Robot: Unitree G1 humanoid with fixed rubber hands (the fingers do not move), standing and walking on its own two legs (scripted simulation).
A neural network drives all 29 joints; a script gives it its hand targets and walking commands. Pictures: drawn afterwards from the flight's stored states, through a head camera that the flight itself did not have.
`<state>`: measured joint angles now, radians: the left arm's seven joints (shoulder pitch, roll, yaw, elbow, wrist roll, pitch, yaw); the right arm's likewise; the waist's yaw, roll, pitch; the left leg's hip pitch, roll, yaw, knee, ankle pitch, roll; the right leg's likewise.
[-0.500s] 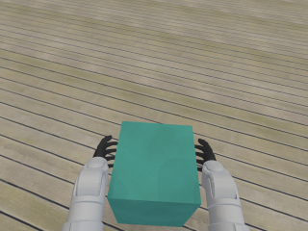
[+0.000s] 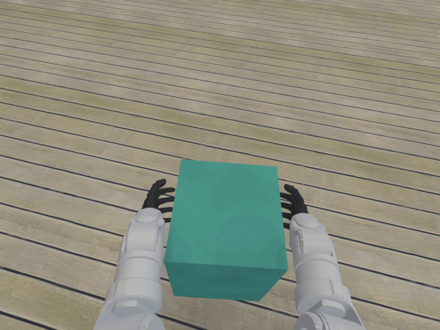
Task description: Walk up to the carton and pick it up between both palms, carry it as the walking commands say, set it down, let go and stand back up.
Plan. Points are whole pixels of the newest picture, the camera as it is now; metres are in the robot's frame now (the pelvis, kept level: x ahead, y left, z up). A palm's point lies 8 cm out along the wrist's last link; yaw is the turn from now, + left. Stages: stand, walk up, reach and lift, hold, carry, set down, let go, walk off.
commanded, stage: set down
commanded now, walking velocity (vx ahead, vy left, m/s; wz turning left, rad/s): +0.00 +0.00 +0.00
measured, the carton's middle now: (222, 234) +0.32 +0.02 -0.07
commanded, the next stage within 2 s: none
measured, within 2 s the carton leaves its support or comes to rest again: neither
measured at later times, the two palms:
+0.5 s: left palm (163, 232) +0.32 +0.15 -0.08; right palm (288, 230) +0.36 -0.14 -0.09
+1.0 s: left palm (168, 236) +0.35 +0.16 -0.17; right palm (277, 233) +0.39 -0.13 -0.17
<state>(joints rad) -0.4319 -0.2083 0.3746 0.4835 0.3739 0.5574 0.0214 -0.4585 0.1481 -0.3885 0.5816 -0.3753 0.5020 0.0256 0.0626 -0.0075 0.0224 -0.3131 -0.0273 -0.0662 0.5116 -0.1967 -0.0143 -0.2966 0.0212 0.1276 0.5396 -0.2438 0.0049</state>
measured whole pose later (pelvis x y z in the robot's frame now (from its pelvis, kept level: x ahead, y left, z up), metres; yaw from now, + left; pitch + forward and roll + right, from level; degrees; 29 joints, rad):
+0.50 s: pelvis -0.01 -0.03 -0.04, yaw +1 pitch +21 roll +0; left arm -0.46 -0.22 0.46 0.42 0.36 0.30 -0.03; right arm -0.52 0.18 -0.38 0.54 -0.32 0.28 -0.02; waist 0.06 -0.02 -0.04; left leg -0.88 -0.01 -0.12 0.76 -0.25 -0.06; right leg -0.86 0.08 0.10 0.80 -0.29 0.00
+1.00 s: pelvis -0.02 -0.01 -0.11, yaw +1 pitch +35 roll +0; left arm -0.59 -0.21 0.47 0.46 0.29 0.30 0.05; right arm -0.69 0.10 -0.42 0.64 -0.28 0.26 0.00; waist 0.03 -0.02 -0.20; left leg -1.39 -0.07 -0.11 1.14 -0.37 -0.04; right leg -1.36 0.08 0.12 1.16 -0.42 0.04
